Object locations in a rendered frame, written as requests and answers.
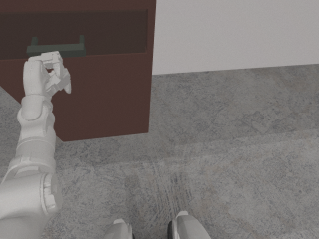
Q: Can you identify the drawer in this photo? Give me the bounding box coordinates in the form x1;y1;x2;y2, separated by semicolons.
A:
0;9;146;60

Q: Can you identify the cabinet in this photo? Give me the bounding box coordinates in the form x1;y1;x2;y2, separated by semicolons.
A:
0;0;157;142

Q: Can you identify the robot left upper arm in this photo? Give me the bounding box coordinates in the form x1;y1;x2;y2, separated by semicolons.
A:
0;172;63;239

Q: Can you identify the robot left forearm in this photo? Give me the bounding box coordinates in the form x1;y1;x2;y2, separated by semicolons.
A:
0;94;56;186

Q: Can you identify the robot left shin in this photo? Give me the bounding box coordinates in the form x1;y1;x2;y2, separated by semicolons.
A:
113;218;125;224

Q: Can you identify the handle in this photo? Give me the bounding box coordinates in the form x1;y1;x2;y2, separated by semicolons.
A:
26;35;86;58

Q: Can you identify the left robot thigh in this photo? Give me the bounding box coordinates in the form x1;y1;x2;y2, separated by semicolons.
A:
102;222;133;239

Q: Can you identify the robot left hand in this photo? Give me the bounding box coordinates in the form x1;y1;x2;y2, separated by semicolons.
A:
23;51;72;100

